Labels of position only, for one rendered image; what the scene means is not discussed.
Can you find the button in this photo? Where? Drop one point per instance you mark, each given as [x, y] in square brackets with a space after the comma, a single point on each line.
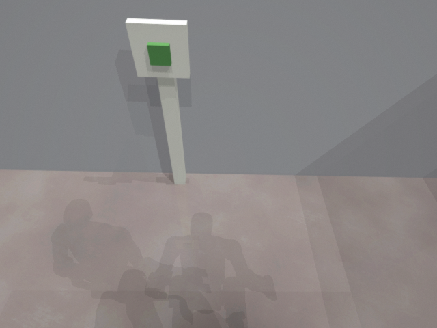
[159, 53]

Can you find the panel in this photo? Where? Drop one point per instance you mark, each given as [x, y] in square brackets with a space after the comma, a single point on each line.
[174, 32]

